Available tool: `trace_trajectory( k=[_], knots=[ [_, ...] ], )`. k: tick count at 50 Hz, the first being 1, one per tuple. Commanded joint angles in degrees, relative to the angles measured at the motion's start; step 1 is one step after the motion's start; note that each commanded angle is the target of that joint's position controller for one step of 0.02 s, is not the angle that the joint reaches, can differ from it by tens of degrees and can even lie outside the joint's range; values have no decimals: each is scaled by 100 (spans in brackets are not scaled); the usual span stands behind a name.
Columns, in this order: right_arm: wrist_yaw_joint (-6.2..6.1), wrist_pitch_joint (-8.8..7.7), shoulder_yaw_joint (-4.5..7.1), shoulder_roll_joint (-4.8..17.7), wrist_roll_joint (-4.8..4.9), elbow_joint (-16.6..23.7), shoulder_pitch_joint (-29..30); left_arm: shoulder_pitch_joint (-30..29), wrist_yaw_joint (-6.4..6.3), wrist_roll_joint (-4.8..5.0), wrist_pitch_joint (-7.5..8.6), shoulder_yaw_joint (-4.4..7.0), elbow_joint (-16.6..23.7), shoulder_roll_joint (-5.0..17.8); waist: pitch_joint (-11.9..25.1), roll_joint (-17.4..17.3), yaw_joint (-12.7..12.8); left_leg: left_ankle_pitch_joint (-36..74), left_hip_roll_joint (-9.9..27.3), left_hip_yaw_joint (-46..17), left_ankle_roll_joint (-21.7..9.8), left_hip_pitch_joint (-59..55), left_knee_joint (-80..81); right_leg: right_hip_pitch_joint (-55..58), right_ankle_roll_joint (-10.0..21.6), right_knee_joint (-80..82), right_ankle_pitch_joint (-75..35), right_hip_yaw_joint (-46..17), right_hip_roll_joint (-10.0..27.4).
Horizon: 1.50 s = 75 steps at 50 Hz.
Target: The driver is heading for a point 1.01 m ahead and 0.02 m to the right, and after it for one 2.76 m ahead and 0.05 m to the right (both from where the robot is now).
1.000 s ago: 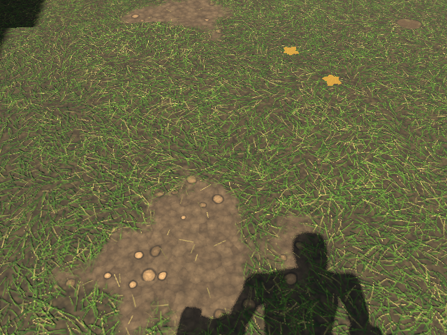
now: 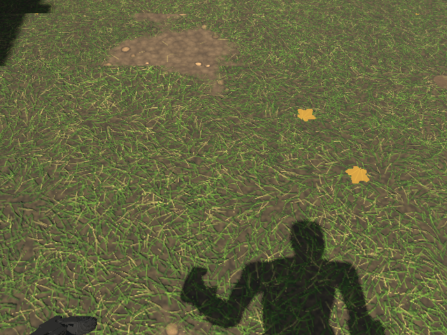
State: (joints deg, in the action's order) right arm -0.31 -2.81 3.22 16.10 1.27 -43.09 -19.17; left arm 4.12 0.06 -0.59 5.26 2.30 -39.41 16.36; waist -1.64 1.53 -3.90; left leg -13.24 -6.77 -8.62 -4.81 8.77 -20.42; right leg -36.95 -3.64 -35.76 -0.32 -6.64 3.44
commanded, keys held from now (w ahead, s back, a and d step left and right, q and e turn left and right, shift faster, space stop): w+q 0.26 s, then w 0.12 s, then w+e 0.62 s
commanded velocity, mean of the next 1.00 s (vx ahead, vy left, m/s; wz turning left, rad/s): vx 0.50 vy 0.00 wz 0.04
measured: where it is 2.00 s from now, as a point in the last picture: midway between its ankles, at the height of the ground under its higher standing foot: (228, 153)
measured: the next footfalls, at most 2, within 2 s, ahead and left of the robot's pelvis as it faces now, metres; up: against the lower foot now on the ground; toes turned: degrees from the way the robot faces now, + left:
right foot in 0.14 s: +0.26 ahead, -0.14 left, +0.00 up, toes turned +10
left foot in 0.62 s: +0.46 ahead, +0.18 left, +0.00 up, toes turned +11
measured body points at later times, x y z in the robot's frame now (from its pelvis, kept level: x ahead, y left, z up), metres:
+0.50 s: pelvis +0.27 -0.02 +0.00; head +0.30 -0.01 +0.45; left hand +0.20 +0.26 -0.12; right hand +0.54 -0.20 -0.08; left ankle +0.38 +0.17 -0.70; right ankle +0.22 -0.15 -0.75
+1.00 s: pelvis +0.53 +0.05 -0.01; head +0.55 +0.05 +0.44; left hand +0.73 +0.26 -0.11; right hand +0.52 -0.20 -0.14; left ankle +0.42 +0.17 -0.75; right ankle +0.72 -0.09 -0.69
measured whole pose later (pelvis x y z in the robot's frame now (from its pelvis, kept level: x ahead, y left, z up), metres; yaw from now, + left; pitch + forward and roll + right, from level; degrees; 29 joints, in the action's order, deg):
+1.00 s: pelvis +0.53 +0.05 -0.01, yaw -1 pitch +2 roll +2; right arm 1.0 -6.4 0.9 12.6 -5.5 -49.7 -25.1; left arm 5.6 5.8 -3.6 4.4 -0.4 -44.5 13.7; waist 1.0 2.4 -4.4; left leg -16.2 1.1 12.4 1.0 -2.8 -11.8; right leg -40.4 3.4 -40.7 -4.2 -0.1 4.0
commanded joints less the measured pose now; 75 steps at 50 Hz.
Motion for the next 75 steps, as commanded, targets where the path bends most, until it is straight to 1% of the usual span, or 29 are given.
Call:
trace_trajectory(
  k=[1, 6, 7, 8, 9, 10, 11, 14, 22, 26, 30, 31, 32, 33, 34, 35, 39, 44, 53, 56, 57, 58, 59, 60, 62, 65, 69, 72, 75],
  knots=[
    [-72, 3, 276, 978, 51, 261, -188, -614, 48, 78, 134, 107, 531, 434, 216, -645, -49, 952, 1210, -1083, -700, 424, 343, 941, -7, 573, -365, 252, -407],
    [-79, 72, 220, 735, -12, 369, -1, 410, 48, 56, 267, 334, 325, 859, 685, -825, 601, 1303, 1084, -1467, -328, 136, -1038, 2572, 545, 1181, 304, 167, -229],
    [-51, 40, 98, 407, -88, 483, 5, 1263, -6, -36, 276, 422, 257, 1169, 1451, -281, 961, 643, 741, -984, -117, 810, -2536, 4028, 930, 1044, 601, -688, 715],
    [-44, -16, -10, 93, 53, 637, -826, 1758, 4, -70, 180, 537, 46, 1595, 2129, 1618, 629, -1940, -28, -189, 256, 2811, -4306, 5816, 1900, 1422, 1650, -3232, 1980],
    [-59, -29, 79, 676, 101, 500, -798, 1702, 32, 76, 143, 448, 96, 1102, 1798, 1248, 746, -1992, 482, -240, 342, 3570, -5116, 5646, 1873, 1710, 2903, -3835, 2108],
    [-55, -1, 177, 998, 67, 554, -167, 1483, 5, 78, 111, 354, 156, 757, 1048, 646, 918, -1437, 674, -164, 390, 3753, -5347, 4973, 1605, 1807, 2852, -2944, 1824],
    [-61, 24, 189, 957, 8, 628, 171, 1214, -2, 21, 75, 306, 175, 673, 620, 257, 843, -1012, 855, 25, 434, 3606, -5285, 4290, 1443, 1900, 2137, -2189, 1569],
    [21, 54, 184, 638, 24, 752, 337, 971, -1, -27, 79, 224, 40, 447, 149, 472, 567, -499, 1184, 157, 454, 3132, -4759, 3218, 1347, 2324, 934, -967, 1057],
    [155, -78, -44, 164, -94, 1004, 1355, 1226, 63, 174, 56, 309, -428, 835, -38, 197, 657, 981, 1199, 655, 513, 2752, -2193, 2965, 1530, 2686, -408, 190, 811],
    [251, -197, -16, 300, -8, 1174, 1968, 1726, 64, 252, -64, 348, -661, 1044, -101, 296, 814, 1114, 936, 769, 496, 2247, -1278, 3206, 1434, 2424, -422, 7, 957],
    [196, -253, 261, 822, -65, 849, 796, 1704, 5, 249, -158, 316, -745, 1017, 598, 309, 16, 982, 718, 862, 123, 60, -585, 3039, 1033, 922, -1386, 123, 707],
    [115, -237, 391, 1213, -179, 705, -183, 1619, 5, 128, -126, 181, -593, 679, 1419, -74, -420, 1175, 1627, 25, -223, -1552, -841, 2066, 779, -625, -313, 375, 372],
    [69, -158, 474, 1698, -253, 637, -539, 2288, 5, 113, -35, -29, -443, -8, 2272, -1631, -163, 645, 3146, -2291, -1042, -3312, -512, 35, 403, -2680, 3006, 652, -421],
    [90, -128, 373, 1226, -211, 592, -659, 2182, 12, 266, 17, 98, -542, 512, 2395, -1390, -356, -311, 3133, -3034, -1197, -3085, -24, -536, 382, -3528, 3440, -7, -301],
    [76, -384, -7, 284, -641, 321, -969, 1761, 320, -486, 270, -54, -601, 150, 912, -1247, -445, -2281, 2577, -2303, -921, -2221, 541, -1230, 761, -3447, 2423, -223, -469],
    [82, -426, -59, 163, -480, 242, -407, 1486, 296, -459, 317, -17, -619, 141, 160, -1209, -140, -1820, 2500, -1567, -808, -1420, 721, -1425, 802, -3582, 1966, 131, -200],
    [-45, -382, -165, -91, -466, 386, 334, 1419, 390, -409, 153, -116, -591, 29, 445, -700, 427, 338, 2472, -379, -805, -401, 1190, -385, 754, -2827, 1422, 96, 281],
    [12, -445, -72, 273, -707, 137, 183, 693, 607, -319, 23, -247, -425, -169, 79, -455, 395, 1587, 2289, 1125, -817, -128, 1545, -339, 597, -1285, -39, 422, 327],
    [89, -397, 11, 705, -604, -587, -541, -348, 465, -281, -31, -75, -5, 227, -336, -577, 171, 2474, 2552, 1914, -479, -1397, 858, 111, 962, 146, 187, 904, -219],
    [99, -419, 22, 842, -751, -631, -632, 759, 289, -112, 148, 287, -211, 933, 587, -341, 769, 4450, 2020, 2536, 27, -597, -1439, 2856, 1502, 124, -82, 1165, -955],
    [158, -481, -251, 102, -930, -469, -1375, 2130, 107, -135, 93, 369, -467, 1125, 2318, 628, 824, 2452, 1550, 2328, 603, 1477, -3396, 6111, 2622, -187, -562, -767, 102],
    [417, -488, -294, 165, -799, -424, -941, 3204, 70, -173, -12, 299, -804, 1088, 2995, 491, 1362, -1832, 558, 1546, 762, 2710, -4625, 7252, 3096, 1180, 492, -3236, 1151],
    [492, -453, -275, 152, -486, -175, 409, 3445, 87, -242, 106, 418, -1127, 1143, 1291, 140, 1795, -1614, 633, 610, 488, 4164, -5236, 6640, 2387, 1684, 1342, -3052, 1031],
    [383, -497, -240, 312, -464, -4, 1088, 2984, 106, -125, 186, 438, -1085, 1126, 296, 329, 1712, -1352, 955, 383, 438, 4538, -5513, 5374, 2134, 1794, 1687, -2560, 897],
    [135, -493, -242, 370, -688, 23, 766, 2134, 196, -75, 258, 131, -1019, 364, 407, 311, 900, -922, 1262, 219, 297, 3352, -5060, 3524, 2238, 1877, 821, -2026, 763],
    [-11, -276, -346, 141, -665, 49, 597, 914, 270, -155, 273, -16, -537, 202, 310, 39, 198, -1001, 1309, 355, 399, 2238, -4197, 1640, 2160, 2548, 1432, -1638, 541],
    [133, -105, -525, -107, -561, 77, 1025, 1199, 434, -288, 292, 149, -585, 705, -56, -19, 486, 552, 1170, 858, 612, 1522, -2280, 786, 1887, 2518, 1242, -907, 213],
    [298, -197, -491, 107, -549, 168, 1538, 1984, 551, -367, 183, 186, -716, 772, 67, 115, 893, 1414, 955, 979, 588, 1705, -1958, 1494, 1912, 1965, 756, -930, 424],
    [274, -383, -353, 424, -650, 145, 1494, 1934, 436, -446, 139, 90, -569, 648, 117, 235, 756, 1166, 712, 1343, 332, 1245, -2329, 1725, 1701, 1507, 443, -892, 503]
  ],
)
